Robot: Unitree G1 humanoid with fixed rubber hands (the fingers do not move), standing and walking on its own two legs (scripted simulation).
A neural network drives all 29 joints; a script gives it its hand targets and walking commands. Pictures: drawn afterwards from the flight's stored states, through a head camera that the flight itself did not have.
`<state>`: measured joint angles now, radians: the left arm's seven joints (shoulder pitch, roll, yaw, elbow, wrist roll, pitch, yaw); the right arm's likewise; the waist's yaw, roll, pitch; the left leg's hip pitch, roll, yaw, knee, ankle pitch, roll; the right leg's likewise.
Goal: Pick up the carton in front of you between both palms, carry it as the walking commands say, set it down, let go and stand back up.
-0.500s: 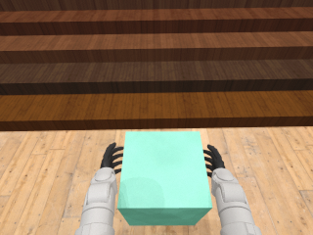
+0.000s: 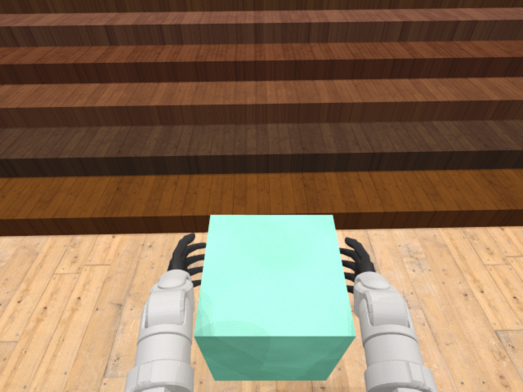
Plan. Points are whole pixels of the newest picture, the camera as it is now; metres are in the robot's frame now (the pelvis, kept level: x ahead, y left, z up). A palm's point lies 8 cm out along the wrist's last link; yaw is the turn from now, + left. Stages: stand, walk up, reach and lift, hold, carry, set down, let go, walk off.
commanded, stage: reach and lift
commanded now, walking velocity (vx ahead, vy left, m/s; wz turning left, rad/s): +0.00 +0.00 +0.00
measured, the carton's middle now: (271, 301) +0.30 +0.00 -0.05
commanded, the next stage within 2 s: hold in 0.64 s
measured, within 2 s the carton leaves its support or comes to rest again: neither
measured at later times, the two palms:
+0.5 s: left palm (179, 271) +0.31 +0.15 +0.04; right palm (364, 274) +0.30 -0.15 +0.03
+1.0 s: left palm (175, 270) +0.30 +0.15 +0.06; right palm (368, 273) +0.30 -0.15 +0.05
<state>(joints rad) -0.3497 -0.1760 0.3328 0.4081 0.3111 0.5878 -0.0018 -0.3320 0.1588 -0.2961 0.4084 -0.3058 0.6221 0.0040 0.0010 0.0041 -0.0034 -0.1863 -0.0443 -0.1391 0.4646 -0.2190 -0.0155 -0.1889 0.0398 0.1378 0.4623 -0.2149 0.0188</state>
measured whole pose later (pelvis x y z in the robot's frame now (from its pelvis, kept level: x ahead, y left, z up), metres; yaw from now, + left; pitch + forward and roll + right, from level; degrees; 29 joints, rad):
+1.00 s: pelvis +0.01 +0.00 +0.01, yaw +0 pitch -7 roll +0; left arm -0.30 -0.16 0.25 0.27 0.30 0.75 -0.01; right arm -0.28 0.16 -0.23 0.26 -0.29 0.78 0.00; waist 0.00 0.00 0.00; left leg -0.05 -0.03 -0.14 0.36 -0.19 -0.01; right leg -0.05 0.03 0.13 0.36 -0.19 0.01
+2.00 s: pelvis +0.40 +0.00 -0.03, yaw +2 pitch +3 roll -2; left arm -0.23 -0.14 0.11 -0.36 0.11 1.21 0.09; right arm -0.19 0.13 -0.13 -0.40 -0.10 1.26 -0.10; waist -0.02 0.04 -0.08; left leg -0.01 0.12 0.15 0.65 -0.51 -0.02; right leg -0.49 -0.02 -0.26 0.57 -0.12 -0.08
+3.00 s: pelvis +1.09 +0.02 +0.00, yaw +2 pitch +4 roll -3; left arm -0.84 -0.06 0.26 -0.01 0.11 1.26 0.14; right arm -0.78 -0.01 -0.31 -0.06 -0.03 1.30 -0.14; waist 0.04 0.03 0.10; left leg -0.11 0.04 0.03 0.87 -0.28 0.05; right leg -0.91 0.03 -0.22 1.15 -0.29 -0.15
